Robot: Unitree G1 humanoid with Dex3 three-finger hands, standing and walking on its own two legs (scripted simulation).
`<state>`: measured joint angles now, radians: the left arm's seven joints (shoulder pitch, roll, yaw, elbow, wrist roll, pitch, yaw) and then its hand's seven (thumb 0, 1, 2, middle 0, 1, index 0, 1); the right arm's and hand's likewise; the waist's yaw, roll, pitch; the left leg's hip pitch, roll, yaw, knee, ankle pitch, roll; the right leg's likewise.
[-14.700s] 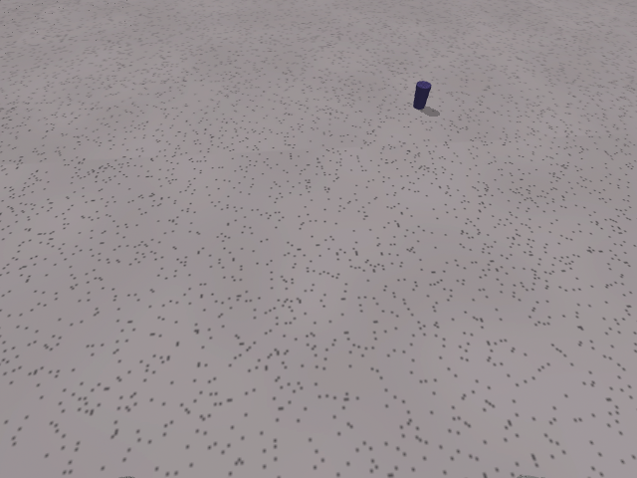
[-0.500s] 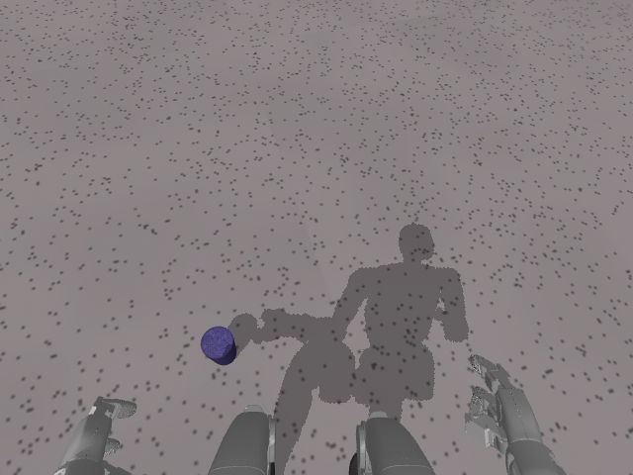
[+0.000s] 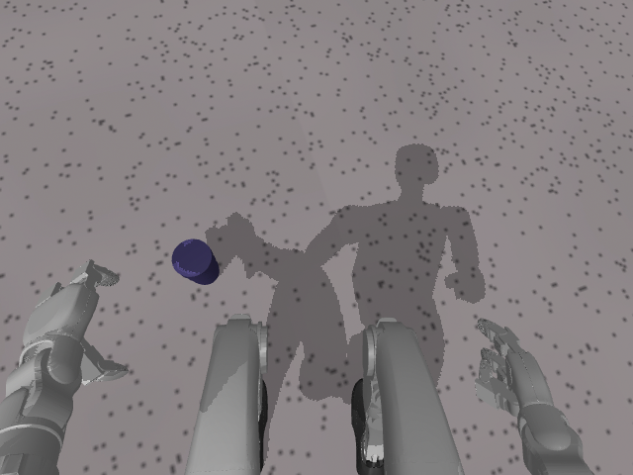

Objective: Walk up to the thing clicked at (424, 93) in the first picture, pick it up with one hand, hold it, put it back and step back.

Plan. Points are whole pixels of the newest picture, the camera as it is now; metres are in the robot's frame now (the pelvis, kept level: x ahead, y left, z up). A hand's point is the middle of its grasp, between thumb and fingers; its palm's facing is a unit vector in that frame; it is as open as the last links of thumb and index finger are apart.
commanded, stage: rise first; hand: left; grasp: from above
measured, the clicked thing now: (199, 265) +0.44 +0.26 -0.44
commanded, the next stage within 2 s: approach in 1.52 s
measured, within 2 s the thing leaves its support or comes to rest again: neither
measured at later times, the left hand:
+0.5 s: hand (131, 297) +0.33 +0.32 -0.26, palm faces -0.48 -0.20 -0.85, open 14.0 cm
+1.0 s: hand (149, 282) +0.37 +0.32 -0.31, palm faces -0.47 -0.07 -0.88, open 14.1 cm
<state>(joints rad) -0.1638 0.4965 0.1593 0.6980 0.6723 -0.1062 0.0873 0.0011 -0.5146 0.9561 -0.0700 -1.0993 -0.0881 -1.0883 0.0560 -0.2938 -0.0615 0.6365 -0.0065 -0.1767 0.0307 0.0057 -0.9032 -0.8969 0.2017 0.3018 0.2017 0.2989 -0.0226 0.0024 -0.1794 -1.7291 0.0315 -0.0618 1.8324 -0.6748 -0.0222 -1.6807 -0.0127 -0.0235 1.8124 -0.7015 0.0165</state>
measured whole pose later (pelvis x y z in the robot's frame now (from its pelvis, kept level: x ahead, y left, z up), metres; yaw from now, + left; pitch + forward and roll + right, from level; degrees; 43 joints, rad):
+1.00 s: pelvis -0.04 +0.01 -0.15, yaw -4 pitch +33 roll -7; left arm -0.70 0.69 0.14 1.20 1.22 -0.31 0.31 0.00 -0.51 1.00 -0.08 -0.99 -0.09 -1.00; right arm 0.09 -0.26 -0.03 0.75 -0.10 -0.02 0.12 0.00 -0.91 -0.90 0.20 0.30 0.20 0.30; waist -0.10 -0.02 -0.09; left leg -2.24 0.02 -0.13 2.32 -0.66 -0.01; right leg -2.15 0.01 -0.05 2.25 -0.69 0.04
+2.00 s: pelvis -0.03 +0.01 -0.18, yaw -5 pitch +34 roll -7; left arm -0.96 0.66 0.07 1.45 1.31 -0.21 0.49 0.00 -0.52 0.98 -0.08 -1.07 -0.09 -1.06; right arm 0.11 -0.25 0.02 0.79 -0.16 -0.07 0.13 0.00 -0.92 -0.90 0.20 0.30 0.20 0.30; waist -0.22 -0.03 -0.07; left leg -2.32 0.02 -0.14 2.39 -0.67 -0.02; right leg -2.24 0.02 -0.06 2.32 -0.68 0.04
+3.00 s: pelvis -0.03 +0.01 -0.21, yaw -8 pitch +31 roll -9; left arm -0.98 0.81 0.13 1.66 1.25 -0.22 0.48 -0.02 -0.60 0.98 -0.07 -1.01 -0.08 -1.01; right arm 0.11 -0.27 0.13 0.77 -0.22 -0.12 0.20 0.00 -0.90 -0.90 0.20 0.30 0.20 0.30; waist -0.27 -0.03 0.03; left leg -2.36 0.02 -0.18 2.49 -0.69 -0.01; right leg -2.27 0.04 -0.08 2.40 -0.69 0.06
